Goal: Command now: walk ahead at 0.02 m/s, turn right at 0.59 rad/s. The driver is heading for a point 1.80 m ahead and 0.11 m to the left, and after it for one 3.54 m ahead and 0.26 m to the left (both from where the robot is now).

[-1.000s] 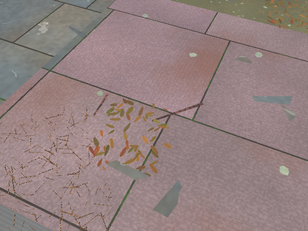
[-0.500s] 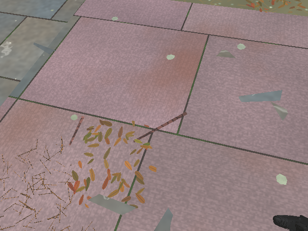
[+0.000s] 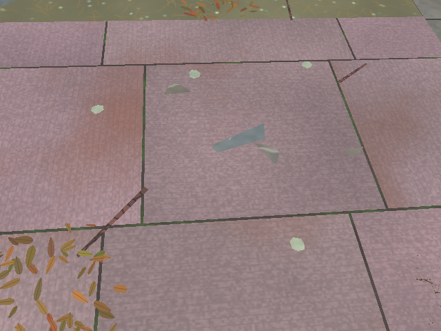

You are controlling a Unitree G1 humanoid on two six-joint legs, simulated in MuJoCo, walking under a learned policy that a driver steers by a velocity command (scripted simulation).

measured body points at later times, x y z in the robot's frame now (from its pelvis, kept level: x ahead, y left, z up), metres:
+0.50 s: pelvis +0.00 -0.05 +0.00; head +0.02 -0.07 +0.45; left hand +0.20 +0.17 -0.09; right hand +0.07 -0.35 -0.13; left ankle +0.01 +0.10 -0.71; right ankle +0.00 -0.14 -0.74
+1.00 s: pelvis -0.01 -0.03 +0.00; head +0.00 -0.03 +0.45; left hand +0.13 +0.21 -0.13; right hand +0.04 -0.30 -0.14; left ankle +0.00 +0.10 -0.74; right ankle +0.00 -0.14 -0.74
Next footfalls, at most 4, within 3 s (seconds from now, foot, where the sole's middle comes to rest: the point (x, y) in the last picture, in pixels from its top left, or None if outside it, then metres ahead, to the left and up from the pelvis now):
0.22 right None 0.03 -0.15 -0.78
0.56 left None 0.04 0.09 -0.78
2.26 right None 0.40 -0.20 -0.78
2.82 left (211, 244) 0.72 0.02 -0.78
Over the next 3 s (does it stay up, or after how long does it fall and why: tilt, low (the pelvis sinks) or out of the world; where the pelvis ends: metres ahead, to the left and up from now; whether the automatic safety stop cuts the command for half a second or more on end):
stays up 0.64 -0.06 0.00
